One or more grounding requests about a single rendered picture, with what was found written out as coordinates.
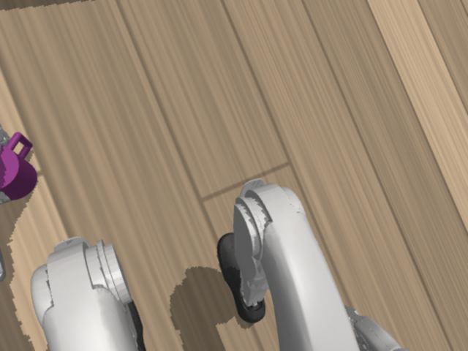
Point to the right robot hand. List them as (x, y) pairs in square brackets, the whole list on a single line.
[(369, 334)]

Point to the left robot foot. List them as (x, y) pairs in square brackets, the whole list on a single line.
[(138, 326)]

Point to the right robot foot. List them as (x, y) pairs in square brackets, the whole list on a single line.
[(231, 274)]

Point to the mug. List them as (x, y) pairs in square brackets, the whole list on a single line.
[(17, 176)]

